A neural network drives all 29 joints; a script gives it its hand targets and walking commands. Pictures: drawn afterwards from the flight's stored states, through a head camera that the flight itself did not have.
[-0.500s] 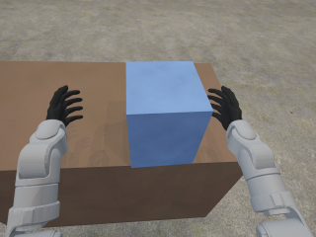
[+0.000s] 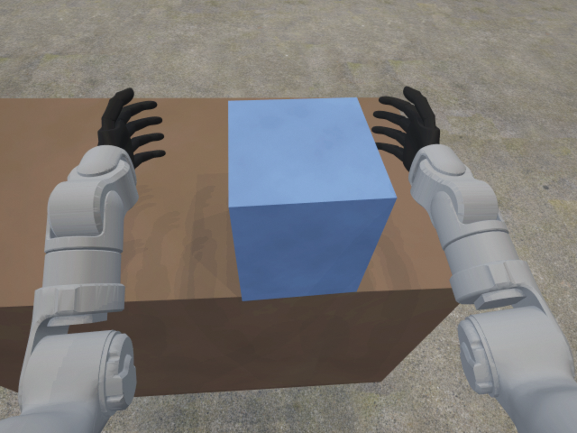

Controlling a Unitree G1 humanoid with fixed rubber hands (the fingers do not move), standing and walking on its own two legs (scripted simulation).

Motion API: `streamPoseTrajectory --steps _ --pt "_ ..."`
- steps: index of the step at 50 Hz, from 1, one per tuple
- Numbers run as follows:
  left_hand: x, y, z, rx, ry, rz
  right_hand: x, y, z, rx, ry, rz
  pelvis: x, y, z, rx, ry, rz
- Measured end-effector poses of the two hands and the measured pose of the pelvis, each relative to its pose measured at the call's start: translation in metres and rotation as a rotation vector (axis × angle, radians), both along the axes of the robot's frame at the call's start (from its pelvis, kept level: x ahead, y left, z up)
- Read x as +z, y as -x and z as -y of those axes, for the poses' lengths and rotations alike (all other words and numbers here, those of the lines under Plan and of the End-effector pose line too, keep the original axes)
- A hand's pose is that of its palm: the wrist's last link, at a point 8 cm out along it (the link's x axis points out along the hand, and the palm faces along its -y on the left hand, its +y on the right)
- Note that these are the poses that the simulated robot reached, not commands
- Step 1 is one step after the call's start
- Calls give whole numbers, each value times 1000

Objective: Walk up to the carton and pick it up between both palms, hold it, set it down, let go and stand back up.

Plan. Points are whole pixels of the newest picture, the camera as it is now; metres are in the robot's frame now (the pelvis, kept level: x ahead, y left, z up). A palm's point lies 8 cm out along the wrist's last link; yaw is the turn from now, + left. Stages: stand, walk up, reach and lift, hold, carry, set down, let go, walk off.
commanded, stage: reach and lift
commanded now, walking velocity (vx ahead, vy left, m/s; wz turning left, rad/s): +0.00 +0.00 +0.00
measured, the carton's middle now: (297, 203) +0.44 -0.02 +0.04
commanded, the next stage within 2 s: none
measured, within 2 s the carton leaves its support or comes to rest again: leaves its support in 1.54 s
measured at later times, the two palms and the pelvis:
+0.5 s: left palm (119, 146) +0.42 +0.22 +0.17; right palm (412, 137) +0.45 -0.16 +0.17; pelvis +0.00 +0.00 +0.00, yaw +0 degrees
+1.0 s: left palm (134, 198) +0.41 +0.23 +0.08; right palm (397, 172) +0.45 -0.16 +0.11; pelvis +0.00 +0.01 +0.00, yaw +0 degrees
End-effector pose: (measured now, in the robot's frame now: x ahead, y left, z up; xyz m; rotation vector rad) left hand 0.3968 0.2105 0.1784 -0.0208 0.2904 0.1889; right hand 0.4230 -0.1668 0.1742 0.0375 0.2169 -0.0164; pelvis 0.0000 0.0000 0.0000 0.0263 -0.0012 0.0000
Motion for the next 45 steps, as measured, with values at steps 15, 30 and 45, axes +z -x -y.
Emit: streamPoseTrajectory --steps 15,30,45 --pt "25 -26 -1 15 2 16 19 -23 -8 -4 -1 -21 0 1 -1 0 2 -26" --pt "-35 -20 -17 43 4 -12 -15 -22 -4 -37 19 -72 -1 4 -3 -1 6 -52" --pt "-86 -15 -18 30 -28 55 -57 -20 -4 -20 40 -88 -3 1 -5 -2 15 -167"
